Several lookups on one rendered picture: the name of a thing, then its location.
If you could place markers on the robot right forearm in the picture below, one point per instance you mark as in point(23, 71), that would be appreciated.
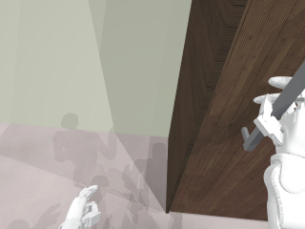
point(285, 182)

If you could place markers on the robot left hand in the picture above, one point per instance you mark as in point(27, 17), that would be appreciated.
point(86, 213)

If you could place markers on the robot right hand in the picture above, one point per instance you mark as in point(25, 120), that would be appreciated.
point(292, 140)

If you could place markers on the handle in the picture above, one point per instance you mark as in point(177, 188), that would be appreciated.
point(287, 97)

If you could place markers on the robot left forearm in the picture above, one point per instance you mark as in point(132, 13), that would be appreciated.
point(71, 224)

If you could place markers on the wardrobe door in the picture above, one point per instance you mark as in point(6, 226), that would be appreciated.
point(221, 179)

